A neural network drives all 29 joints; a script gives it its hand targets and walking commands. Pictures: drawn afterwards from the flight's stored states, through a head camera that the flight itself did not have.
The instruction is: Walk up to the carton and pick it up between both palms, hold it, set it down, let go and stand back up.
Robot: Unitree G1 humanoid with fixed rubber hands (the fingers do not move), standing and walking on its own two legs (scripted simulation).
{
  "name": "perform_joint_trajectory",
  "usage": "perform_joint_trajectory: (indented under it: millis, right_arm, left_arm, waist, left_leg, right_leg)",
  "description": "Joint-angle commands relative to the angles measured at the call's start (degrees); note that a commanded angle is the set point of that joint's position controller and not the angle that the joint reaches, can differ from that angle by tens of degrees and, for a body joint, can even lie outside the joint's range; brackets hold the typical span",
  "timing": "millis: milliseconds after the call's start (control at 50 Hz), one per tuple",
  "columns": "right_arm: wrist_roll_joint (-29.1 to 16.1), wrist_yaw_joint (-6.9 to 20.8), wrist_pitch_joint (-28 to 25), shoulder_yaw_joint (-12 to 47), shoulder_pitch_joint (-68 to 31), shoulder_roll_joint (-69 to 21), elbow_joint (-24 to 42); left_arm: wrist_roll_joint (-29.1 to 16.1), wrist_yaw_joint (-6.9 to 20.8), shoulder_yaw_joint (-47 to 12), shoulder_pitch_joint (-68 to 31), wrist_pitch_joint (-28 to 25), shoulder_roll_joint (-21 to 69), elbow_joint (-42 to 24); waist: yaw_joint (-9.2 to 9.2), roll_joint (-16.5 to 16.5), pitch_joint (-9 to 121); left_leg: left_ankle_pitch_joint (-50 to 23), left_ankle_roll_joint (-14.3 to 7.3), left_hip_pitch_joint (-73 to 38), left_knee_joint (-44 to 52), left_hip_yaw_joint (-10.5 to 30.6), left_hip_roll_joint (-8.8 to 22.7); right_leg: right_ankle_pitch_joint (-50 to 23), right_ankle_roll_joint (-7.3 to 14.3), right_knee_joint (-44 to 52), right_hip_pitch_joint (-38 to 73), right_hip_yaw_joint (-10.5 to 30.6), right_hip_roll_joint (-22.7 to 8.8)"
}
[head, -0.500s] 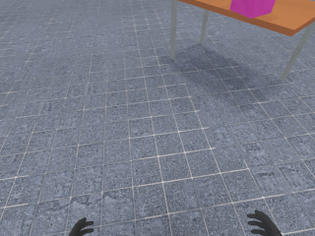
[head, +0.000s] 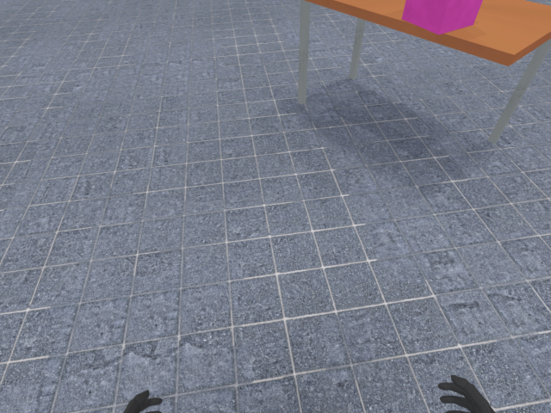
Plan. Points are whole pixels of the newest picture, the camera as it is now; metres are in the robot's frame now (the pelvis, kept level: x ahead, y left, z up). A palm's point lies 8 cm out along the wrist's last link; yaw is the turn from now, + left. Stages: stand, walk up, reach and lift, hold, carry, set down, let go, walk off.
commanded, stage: stand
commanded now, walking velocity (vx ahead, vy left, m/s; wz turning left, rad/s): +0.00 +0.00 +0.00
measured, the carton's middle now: out of the picture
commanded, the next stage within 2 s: none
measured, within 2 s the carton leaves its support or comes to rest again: neither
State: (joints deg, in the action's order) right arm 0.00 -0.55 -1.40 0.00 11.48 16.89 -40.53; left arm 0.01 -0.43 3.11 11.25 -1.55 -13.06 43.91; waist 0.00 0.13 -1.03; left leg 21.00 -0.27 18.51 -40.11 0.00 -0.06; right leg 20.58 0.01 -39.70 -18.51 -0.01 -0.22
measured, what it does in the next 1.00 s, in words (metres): stands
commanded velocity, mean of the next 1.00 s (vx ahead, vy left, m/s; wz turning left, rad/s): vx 0.00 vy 0.00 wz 0.00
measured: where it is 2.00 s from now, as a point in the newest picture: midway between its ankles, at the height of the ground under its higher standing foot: outside the picture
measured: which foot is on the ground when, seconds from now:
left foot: down 0.00-1.00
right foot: down 0.00-1.00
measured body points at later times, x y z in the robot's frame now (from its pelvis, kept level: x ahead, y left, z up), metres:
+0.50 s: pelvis -0.01 +0.00 +0.00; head +0.00 +0.00 +0.45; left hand +0.11 +0.26 -0.12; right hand +0.13 -0.27 -0.10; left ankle +0.00 +0.12 -0.72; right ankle +0.01 -0.12 -0.72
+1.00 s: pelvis -0.02 +0.01 +0.01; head -0.02 +0.01 +0.46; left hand +0.09 +0.27 -0.12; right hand +0.10 -0.27 -0.10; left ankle +0.00 +0.12 -0.72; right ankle +0.01 -0.12 -0.72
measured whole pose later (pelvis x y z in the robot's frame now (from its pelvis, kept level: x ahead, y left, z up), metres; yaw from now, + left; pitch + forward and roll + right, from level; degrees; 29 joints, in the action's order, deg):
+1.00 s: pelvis -0.02 +0.01 +0.01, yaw +0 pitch -1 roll -1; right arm 0.0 -0.5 -2.1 0.0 11.5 17.2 -46.4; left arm 0.0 0.0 3.1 11.2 -1.5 -13.2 50.0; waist 0.0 -0.5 -1.1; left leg 17.8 -0.8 18.4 -37.5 0.0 -0.1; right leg 16.6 0.0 -35.6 -17.7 0.0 -0.2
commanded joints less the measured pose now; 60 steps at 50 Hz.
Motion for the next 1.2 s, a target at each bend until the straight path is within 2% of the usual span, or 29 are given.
perform_joint_trajectory:
  millis: [0, 20, 60, 100, 140, 180, 240, 280, 300, 340, 380, 440, 520, 540, 580, 640, 680, 760, 780, 860, 900, 940, 980, 1020, 1060, 1080, 1100, 1120, 1180]
  right_arm:
    - [1.68, -0.62, -1.66, -4.13, -2.65, 12.78, 1.03]
    - [1.43, -0.52, -2.18, -3.88, -3.80, 13.61, 0.70]
    - [1.16, -0.28, -2.77, -4.49, -3.76, 14.43, -0.25]
    - [0.78, -0.43, -2.77, -3.94, -4.39, 13.55, 0.77]
    - [1.00, -0.74, -2.35, -4.21, -4.84, 13.57, 0.00]
    - [1.76, -0.65, -2.23, -4.63, -3.52, 15.06, -0.86]
    - [1.60, -0.63, -2.48, -4.63, -3.44, 14.36, -0.80]
    - [1.36, -0.58, -2.72, -4.07, -4.37, 13.24, -0.75]
    - [1.51, -0.73, -2.58, -3.76, -3.94, 11.63, -1.30]
    - [1.04, -0.29, -2.28, -3.61, -3.99, 12.13, -1.18]
    - [1.58, -0.40, -2.70, -3.85, -4.01, 12.76, -1.52]
    - [1.82, -0.44, -2.58, -3.53, -3.08, 12.74, -2.23]
    - [1.53, -0.49, -2.31, -3.71, -3.98, 14.36, -2.86]
    - [0.82, -0.25, -2.41, -3.68, -4.80, 12.66, -2.97]
    - [1.20, -0.60, -2.41, -3.15, -3.27, 13.13, -3.18]
    - [0.91, -0.21, -2.78, -3.69, -4.14, 13.82, -3.24]
    - [0.79, -0.50, -2.61, -4.13, -4.42, 14.81, -3.67]
    - [1.30, -0.50, -2.65, -3.49, -5.97, 13.56, -3.50]
    - [1.19, -0.39, -2.80, -3.62, -5.73, 12.65, -3.81]
    - [1.23, -0.59, -3.05, -3.85, -4.41, 13.61, -5.32]
    - [0.97, -0.05, -3.00, -3.73, -3.15, 14.86, -5.69]
    - [1.06, -0.48, -2.62, -3.44, -5.20, 13.55, -5.29]
    - [1.72, -0.72, -2.37, -3.32, -4.50, 12.31, -5.77]
    - [1.16, -0.18, -2.58, -3.37, -2.36, 13.82, -6.78]
    - [0.81, -0.16, -2.29, -3.41, -4.04, 13.40, -7.24]
    - [0.71, -0.12, -2.62, -3.13, -2.92, 14.00, -7.66]
    - [1.15, -0.33, -2.76, -2.92, -4.64, 12.28, -7.09]
    - [0.86, -0.18, -2.77, -2.72, -3.45, 13.36, -7.99]
    - [1.39, -0.23, -2.36, -2.69, -5.26, 12.89, -7.40]
  left_arm:
    - [1.88, -0.34, 3.23, -3.90, -1.42, -16.87, -2.88]
    - [1.08, -0.04, 3.05, -3.80, -1.61, -15.61, -2.74]
    - [1.29, -0.17, 3.15, -2.09, -1.82, -16.06, -2.01]
    - [1.06, 0.15, 2.55, -5.15, -1.93, -14.60, -2.98]
    - [1.80, 0.13, 2.66, -5.70, -1.99, -15.10, -3.56]
    - [1.13, 0.47, 2.45, -3.47, -1.91, -15.33, -2.24]
    - [1.39, -0.07, 2.58, -2.47, -1.56, -14.72, -1.92]
    - [1.09, 0.26, 2.60, -4.46, -1.87, -14.82, -2.82]
    - [2.07, 0.00, 2.99, -6.11, -1.51, -15.03, -1.25]
    - [1.42, 0.03, 2.52, -3.79, -1.86, -15.56, -0.35]
    - [1.45, 0.06, 2.21, -5.01, -1.75, -14.63, -0.59]
    - [1.80, 0.10, 3.19, -3.87, -1.22, -16.90, 0.12]
    - [0.89, -0.23, 2.39, -2.12, -1.67, -15.51, 0.17]
    - [1.33, 0.06, 2.66, -3.64, -1.84, -15.79, 0.91]
    - [1.40, -0.13, 2.74, -4.29, -1.49, -15.63, 1.04]
    - [1.22, -0.22, 2.89, -4.75, -1.45, -16.74, 1.26]
    - [1.42, 0.19, 2.20, -4.53, -1.01, -14.38, 1.14]
    - [1.34, 0.56, 2.13, -4.91, -1.01, -15.03, 2.01]
    - [1.62, 0.25, 2.51, -3.26, -1.70, -15.19, 2.52]
    - [0.84, 0.19, 2.72, -5.23, -1.58, -14.79, 2.43]
    - [0.83, 0.28, 2.53, -4.68, -0.86, -16.16, 3.25]
    - [0.79, 0.66, 2.20, -4.79, -1.38, -14.88, 3.33]
    - [1.42, 0.38, 2.39, -5.15, -1.28, -15.32, 3.56]
    - [0.98, 0.22, 2.00, -4.33, -1.51, -15.31, 4.41]
    - [0.84, 0.32, 2.46, -2.38, -1.50, -15.91, 5.12]
    - [0.90, 0.54, 2.03, -3.04, -1.37, -15.23, 6.01]
    - [1.56, 0.65, 2.30, -4.89, -1.54, -15.18, 4.58]
    - [1.45, 0.56, 2.59, -5.61, -1.39, -15.37, 4.88]
    - [1.10, 0.55, 1.67, -4.06, -1.27, -14.47, 6.25]
  waist:
    - [0.40, -4.54, 1.73]
    - [-0.35, -5.75, 2.46]
    - [-1.76, -2.35, 0.20]
    - [0.04, -3.25, 1.23]
    - [-0.80, 1.30, 1.64]
    - [-0.07, -2.71, 1.68]
    - [-1.35, -3.28, 0.34]
    - [-1.25, -1.71, 1.26]
    - [0.68, -1.74, 0.21]
    - [-0.04, 0.05, 0.81]
    - [-1.08, -2.90, -0.67]
    - [0.26, -2.07, 0.73]
    - [-1.78, -3.05, 2.20]
    - [-0.79, -0.50, 1.90]
    - [0.33, -2.63, 0.25]
    - [-0.59, -0.89, 0.13]
    - [-1.15, -4.39, -3.95]
    - [-1.07, -3.51, -0.34]
    - [-0.68, -0.87, 0.21]
    - [-0.66, -2.02, 0.75]
    - [-0.64, -2.69, 1.15]
    - [-0.51, -4.91, -1.26]
    - [-0.61, -0.53, 0.30]
    - [0.00, -3.79, 1.26]
    - [-1.27, -2.70, 2.84]
    - [-0.34, -1.37, 0.28]
    - [-1.38, -3.52, -3.01]
    - [-0.63, -0.04, 0.62]
    - [-1.33, -5.41, 1.03]
  left_leg:
    - [-14.61, -4.13, -0.48, 9.49, 6.74, 5.95]
    - [-15.91, -3.63, -1.27, 9.85, 6.03, 5.76]
    - [-12.98, -4.23, 1.55, 10.90, 9.35, 6.88]
    - [-13.87, -4.07, -0.97, 8.44, 6.89, 5.98]
    - [-9.91, -3.64, -0.42, 8.89, 5.87, 5.57]
    - [-12.00, -3.72, -0.89, 9.13, 6.67, 5.05]
    - [-11.06, -4.48, 0.40, 11.51, 9.17, 6.75]
    - [-9.74, -4.49, 0.04, 10.82, 7.72, 6.29]
    - [-12.13, -3.61, 0.17, 10.20, 6.64, 5.33]
    - [-12.31, -3.49, -0.24, 9.85, 6.72, 5.56]
    - [-10.90, -3.32, 0.02, 11.16, 6.86, 5.29]
    - [-12.45, -3.68, -1.33, 11.00, 7.57, 6.33]
    - [-11.09, -3.87, -0.19, 11.03, 8.73, 6.38]
    - [-12.04, -3.75, -0.23, 10.19, 7.00, 5.93]
    - [-13.77, -3.56, -1.04, 11.14, 6.44, 5.55]
    - [-11.29, -3.30, -0.38, 12.57, 7.39, 6.38]
    - [-6.74, -3.55, 2.27, 15.45, 9.76, 7.59]
    - [-4.04, -3.66, 0.68, 14.53, 9.60, 7.52]
    - [-5.43, -3.44, 1.21, 14.01, 8.78, 5.95]
    - [-11.24, -3.15, -2.09, 16.25, 9.69, 6.90]
    - [-9.94, -3.61, -1.02, 15.78, 11.12, 8.94]
    - [-6.96, -3.25, 0.49, 16.24, 8.26, 7.28]
    - [-4.51, -3.39, -1.35, 16.02, 8.15, 6.81]
    - [-7.44, -3.22, -3.40, 16.13, 6.81, 6.04]
    - [-8.95, -3.36, -2.76, 16.61, 8.03, 6.84]
    - [-7.82, -2.95, -0.77, 18.00, 9.22, 6.68]
    - [-7.36, -2.99, 0.72, 17.80, 8.47, 6.86]
    - [-7.67, -2.63, -1.45, 17.58, 7.60, 6.75]
    - [-4.98, -2.96, -1.58, 18.20, 8.71, 7.34]
  right_leg:
    - [-12.48, 4.85, 6.68, 3.31, 5.29, -4.85]
    - [-14.33, 3.83, 6.59, 3.38, 3.95, -4.10]
    - [-11.64, 3.84, 6.46, 3.86, 3.63, -4.38]
    - [-11.48, 4.63, 7.70, 1.50, 6.15, -5.05]
    - [-10.89, 4.46, 7.85, 2.40, 4.50, -4.64]
    - [-11.88, 4.35, 7.14, 1.80, 4.79, -4.48]
    - [-10.59, 4.15, 6.63, 2.95, 3.62, -4.27]
    - [-10.73, 4.41, 7.45, 2.64, 4.40, -4.44]
    - [-12.44, 4.83, 8.73, 2.01, 6.11, -4.61]
    - [-10.65, 4.85, 8.03, 2.02, 5.65, -5.11]
    - [-10.98, 4.04, 8.54, 1.99, 5.27, -5.10]
    - [-11.87, 4.11, 8.40, 2.89, 5.13, -4.74]
    - [-12.34, 4.18, 7.86, 5.22, 5.51, -5.22]
    - [-13.47, 4.35, 8.12, 4.86, 5.59, -5.28]
    - [-14.69, 4.02, 9.55, 2.70, 6.13, -5.05]
    - [-12.28, 4.43, 8.83, 3.54, 4.81, -4.49]
    - [-8.47, 4.17, 10.06, 1.40, 4.83, -4.11]
    - [-6.32, 3.90, 10.42, 2.81, 4.71, -4.01]
    - [-8.64, 3.94, 11.49, 5.48, 5.90, -5.03]
    - [-9.67, 4.32, 10.30, 2.90, 5.48, -4.77]
    - [-10.79, 3.12, 9.85, 4.53, 4.45, -4.44]
    - [-11.24, 3.34, 11.70, 4.23, 5.17, -4.88]
    - [-7.97, 3.84, 13.01, 4.70, 5.58, -5.33]
    - [-9.13, 3.59, 13.01, 3.89, 6.14, -5.22]
    - [-8.87, 3.19, 12.45, 4.41, 4.30, -4.38]
    - [-9.46, 3.61, 12.55, 5.51, 4.57, -4.46]
    - [-8.33, 3.30, 14.20, 4.00, 5.31, -4.88]
    - [-9.61, 3.08, 14.77, 5.47, 5.42, -4.88]
    - [-8.18, 3.41, 13.55, 4.93, 5.16, -4.58]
